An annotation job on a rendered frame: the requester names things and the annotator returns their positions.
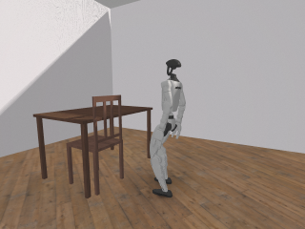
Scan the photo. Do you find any chair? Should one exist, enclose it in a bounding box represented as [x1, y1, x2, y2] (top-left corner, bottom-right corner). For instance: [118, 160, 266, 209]
[66, 94, 124, 196]

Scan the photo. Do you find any robot right upper arm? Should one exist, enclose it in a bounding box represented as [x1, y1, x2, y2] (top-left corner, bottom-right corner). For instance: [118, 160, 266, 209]
[178, 82, 186, 108]

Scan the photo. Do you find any robot left upper arm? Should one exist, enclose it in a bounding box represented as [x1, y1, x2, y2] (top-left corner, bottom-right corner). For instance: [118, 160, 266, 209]
[161, 80, 173, 109]

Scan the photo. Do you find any right robot foot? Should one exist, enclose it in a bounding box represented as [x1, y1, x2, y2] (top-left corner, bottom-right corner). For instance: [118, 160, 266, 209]
[154, 177, 172, 184]

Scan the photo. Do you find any right robot forearm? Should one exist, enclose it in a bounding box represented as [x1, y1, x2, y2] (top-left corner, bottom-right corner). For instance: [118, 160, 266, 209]
[175, 105, 186, 125]

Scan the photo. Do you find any table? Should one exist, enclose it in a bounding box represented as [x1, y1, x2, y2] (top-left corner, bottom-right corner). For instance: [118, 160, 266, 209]
[33, 105, 153, 198]

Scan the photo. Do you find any left robot hand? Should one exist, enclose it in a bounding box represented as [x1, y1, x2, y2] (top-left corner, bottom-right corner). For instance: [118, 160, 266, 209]
[152, 130, 164, 150]

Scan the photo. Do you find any humanoid robot torso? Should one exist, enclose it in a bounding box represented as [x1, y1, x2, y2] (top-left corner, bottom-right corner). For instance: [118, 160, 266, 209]
[161, 78, 181, 131]

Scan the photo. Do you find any right robot hand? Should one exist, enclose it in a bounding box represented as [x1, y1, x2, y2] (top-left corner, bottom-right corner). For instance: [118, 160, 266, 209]
[172, 124, 182, 139]

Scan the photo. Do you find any left robot forearm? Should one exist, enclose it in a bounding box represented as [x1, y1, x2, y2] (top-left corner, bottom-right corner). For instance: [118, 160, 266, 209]
[158, 101, 171, 132]

